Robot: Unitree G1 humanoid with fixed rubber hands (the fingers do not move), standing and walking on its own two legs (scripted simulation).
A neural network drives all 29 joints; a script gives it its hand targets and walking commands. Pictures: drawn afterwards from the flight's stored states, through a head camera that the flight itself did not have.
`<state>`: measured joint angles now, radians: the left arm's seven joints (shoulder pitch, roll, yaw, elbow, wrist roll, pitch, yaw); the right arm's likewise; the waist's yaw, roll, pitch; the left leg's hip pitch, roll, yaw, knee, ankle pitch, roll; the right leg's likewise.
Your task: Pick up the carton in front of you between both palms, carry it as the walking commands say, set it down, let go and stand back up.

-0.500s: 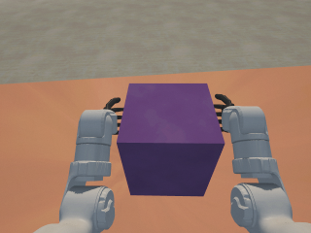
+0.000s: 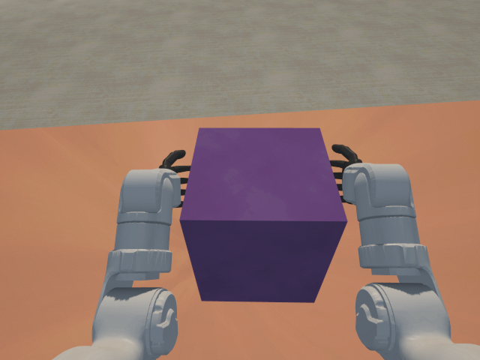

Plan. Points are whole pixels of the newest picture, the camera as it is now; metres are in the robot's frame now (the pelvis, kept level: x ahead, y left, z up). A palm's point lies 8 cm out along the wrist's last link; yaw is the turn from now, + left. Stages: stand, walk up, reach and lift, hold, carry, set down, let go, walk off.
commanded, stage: carry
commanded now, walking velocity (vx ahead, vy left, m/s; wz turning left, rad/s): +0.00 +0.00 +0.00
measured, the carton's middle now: (258, 217) +0.34 +0.00 +0.06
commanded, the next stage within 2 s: none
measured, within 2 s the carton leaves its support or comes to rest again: neither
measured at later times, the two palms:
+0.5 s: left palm (168, 186) +0.35 +0.15 +0.13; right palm (352, 181) +0.35 -0.15 +0.14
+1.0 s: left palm (168, 183) +0.35 +0.15 +0.13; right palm (349, 177) +0.36 -0.15 +0.14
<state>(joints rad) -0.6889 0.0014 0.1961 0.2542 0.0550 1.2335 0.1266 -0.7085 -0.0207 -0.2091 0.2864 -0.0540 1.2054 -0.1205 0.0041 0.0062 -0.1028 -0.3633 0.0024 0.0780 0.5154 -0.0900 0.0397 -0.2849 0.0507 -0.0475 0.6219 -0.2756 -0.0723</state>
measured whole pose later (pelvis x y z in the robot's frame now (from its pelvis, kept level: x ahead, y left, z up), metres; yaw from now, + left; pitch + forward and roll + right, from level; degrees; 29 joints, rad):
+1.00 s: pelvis +0.01 +0.00 +0.00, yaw +0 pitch +3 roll +0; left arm -0.68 -0.01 0.19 0.28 0.06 1.24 0.13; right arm -0.69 -0.02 -0.21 0.30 -0.05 1.21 -0.12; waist 0.01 0.00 -0.15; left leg -0.40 0.00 0.08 0.63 -0.26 0.07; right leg -0.29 0.05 -0.04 0.66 -0.32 -0.08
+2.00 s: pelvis +0.48 -0.01 -0.04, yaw +1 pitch +5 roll +1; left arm -0.63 -0.03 0.21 0.03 0.04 1.16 0.13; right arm -0.65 0.02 -0.22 0.02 -0.07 1.17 -0.13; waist 0.06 0.01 -0.01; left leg -0.71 0.04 0.04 0.74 -0.03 0.04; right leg -0.19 0.06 -0.08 0.50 -0.31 -0.11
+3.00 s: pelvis +1.09 -0.01 -0.10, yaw +1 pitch +5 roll +2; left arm -0.62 -0.02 0.21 0.08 0.04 1.17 0.13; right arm -0.65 0.02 -0.21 0.08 -0.07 1.17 -0.12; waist 0.05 0.00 0.00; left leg -0.75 0.06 0.01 0.97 -0.19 0.02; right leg -0.27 0.06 -0.08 0.51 -0.24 -0.14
